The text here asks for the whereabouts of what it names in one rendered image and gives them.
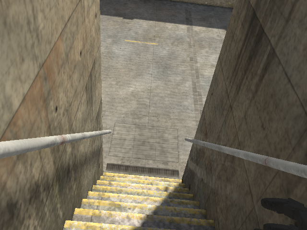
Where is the robot right hand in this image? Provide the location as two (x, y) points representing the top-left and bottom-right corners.
(253, 197), (307, 230)

